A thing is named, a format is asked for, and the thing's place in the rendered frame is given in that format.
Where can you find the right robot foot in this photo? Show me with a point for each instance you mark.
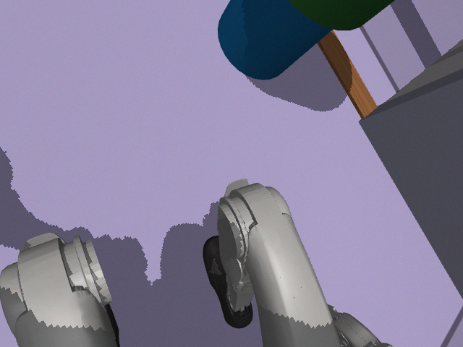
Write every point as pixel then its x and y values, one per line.
pixel 217 278

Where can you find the left robot foot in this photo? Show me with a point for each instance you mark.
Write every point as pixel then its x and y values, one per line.
pixel 113 323

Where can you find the potted plant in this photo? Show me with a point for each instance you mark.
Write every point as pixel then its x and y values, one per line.
pixel 262 38

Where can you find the right robot hand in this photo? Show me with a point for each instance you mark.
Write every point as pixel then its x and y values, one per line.
pixel 351 332

